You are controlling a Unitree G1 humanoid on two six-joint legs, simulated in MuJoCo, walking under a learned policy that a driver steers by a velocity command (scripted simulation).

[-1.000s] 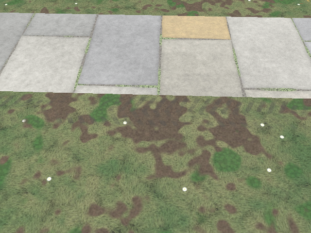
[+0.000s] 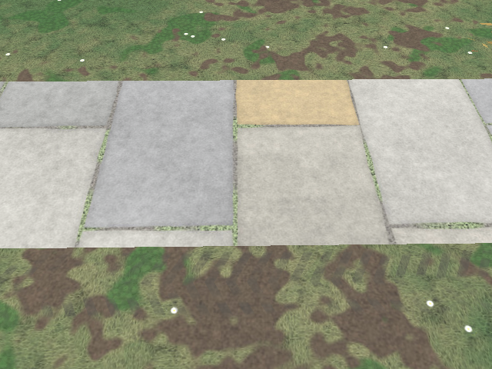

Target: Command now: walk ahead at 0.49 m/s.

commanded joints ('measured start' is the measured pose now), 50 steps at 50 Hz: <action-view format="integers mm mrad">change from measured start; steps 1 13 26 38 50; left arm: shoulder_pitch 33 -167 94 107 154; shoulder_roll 45 86 111 132 64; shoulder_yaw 13 20 34 32 29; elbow -43 -128 -3 67 90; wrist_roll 12 -9 18 -1 7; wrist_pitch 3 -30 -31 21 79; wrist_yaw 7 -48 -39 3 30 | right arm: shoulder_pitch -41 83 -66 -185 -215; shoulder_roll -132 -189 -89 -122 -180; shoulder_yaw -21 -39 -27 -35 -54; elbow -55 -7 -105 -136 -112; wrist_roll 2 26 12 -7 8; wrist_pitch -18 33 29 10 57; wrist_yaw -20 -40 -42 -17 -52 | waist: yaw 47 19 13 -8 66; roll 74 116 -15 -42 199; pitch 55 35 6 -50 -102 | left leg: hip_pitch -107 190 -533 -220 -196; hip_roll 279 343 241 112 318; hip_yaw -206 -181 -118 -68 -322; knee -203 11 739 161 -163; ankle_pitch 74 244 10 208 -343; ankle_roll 171 82 -65 -10 129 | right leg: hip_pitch -19 163 514 651 331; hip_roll -42 76 -89 -58 88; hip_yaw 2 -75 84 -14 -75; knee -144 -643 -1002 -723 -272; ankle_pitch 163 107 318 616 -243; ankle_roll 27 -31 -192 -86 42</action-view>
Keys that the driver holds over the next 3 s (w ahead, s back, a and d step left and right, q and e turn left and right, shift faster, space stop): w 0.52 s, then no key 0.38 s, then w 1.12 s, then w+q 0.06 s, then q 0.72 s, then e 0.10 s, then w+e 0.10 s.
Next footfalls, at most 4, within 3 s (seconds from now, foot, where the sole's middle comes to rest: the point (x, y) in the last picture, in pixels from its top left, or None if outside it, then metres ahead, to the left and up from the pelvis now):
0.30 right None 0.33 -0.17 -0.78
0.78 left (232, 345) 0.59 0.05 -0.78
1.18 right None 0.51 -0.17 -0.78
1.62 left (212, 286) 0.77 0.11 -0.78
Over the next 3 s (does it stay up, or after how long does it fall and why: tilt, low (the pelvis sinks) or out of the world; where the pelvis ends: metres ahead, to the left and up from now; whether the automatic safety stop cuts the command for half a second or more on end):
stays up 1.07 0.03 0.00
